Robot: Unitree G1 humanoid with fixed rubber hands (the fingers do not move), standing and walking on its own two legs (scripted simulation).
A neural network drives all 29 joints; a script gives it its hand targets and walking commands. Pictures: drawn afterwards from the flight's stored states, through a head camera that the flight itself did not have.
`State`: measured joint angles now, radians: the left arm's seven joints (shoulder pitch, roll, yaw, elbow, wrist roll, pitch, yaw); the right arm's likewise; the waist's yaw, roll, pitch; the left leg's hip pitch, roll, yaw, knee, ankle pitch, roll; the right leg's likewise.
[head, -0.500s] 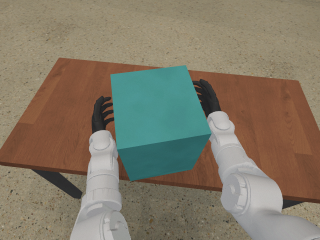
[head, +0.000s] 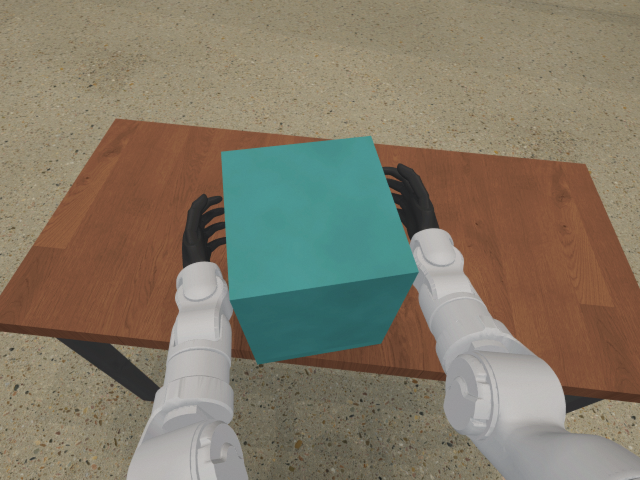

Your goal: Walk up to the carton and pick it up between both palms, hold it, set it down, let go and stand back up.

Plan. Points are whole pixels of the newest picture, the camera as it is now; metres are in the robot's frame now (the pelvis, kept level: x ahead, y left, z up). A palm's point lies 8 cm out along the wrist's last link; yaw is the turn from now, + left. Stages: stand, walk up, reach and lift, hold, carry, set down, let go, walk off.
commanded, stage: reach and lift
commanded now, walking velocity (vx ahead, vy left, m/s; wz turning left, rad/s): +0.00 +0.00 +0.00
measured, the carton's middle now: (310, 258) +0.40 +0.06 +0.00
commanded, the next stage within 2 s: none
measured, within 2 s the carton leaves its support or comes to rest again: neither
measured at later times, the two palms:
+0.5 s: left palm (187, 247) +0.34 +0.20 +0.08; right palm (425, 215) +0.41 -0.08 +0.11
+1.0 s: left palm (180, 225) +0.34 +0.20 +0.13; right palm (440, 209) +0.39 -0.08 +0.15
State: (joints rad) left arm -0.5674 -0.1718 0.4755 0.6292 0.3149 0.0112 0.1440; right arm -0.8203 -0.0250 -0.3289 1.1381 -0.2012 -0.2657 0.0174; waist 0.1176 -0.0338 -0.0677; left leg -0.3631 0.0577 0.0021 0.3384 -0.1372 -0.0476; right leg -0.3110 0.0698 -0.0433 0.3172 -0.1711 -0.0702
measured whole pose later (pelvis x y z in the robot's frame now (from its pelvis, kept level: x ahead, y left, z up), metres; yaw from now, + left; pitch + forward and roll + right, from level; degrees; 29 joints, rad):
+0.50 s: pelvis -0.02 +0.01 +0.00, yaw +1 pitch +4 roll +0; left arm -0.61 -0.10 0.38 0.63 0.25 0.17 0.16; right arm -0.84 -0.04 -0.24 1.12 -0.08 -0.13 -0.03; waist 0.08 -0.04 -0.07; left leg -0.28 0.04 -0.01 0.32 -0.12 -0.04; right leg -0.22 0.05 -0.06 0.30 -0.16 -0.06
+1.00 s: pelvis -0.02 +0.02 +0.00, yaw +2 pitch -2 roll +0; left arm -0.60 -0.07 0.31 0.46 0.26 0.40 0.14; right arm -0.80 -0.03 -0.14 0.94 0.06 0.05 -0.08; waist 0.00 -0.05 -0.03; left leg -0.17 0.02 -0.02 0.33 -0.13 -0.02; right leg -0.10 0.04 -0.07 0.29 -0.17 -0.04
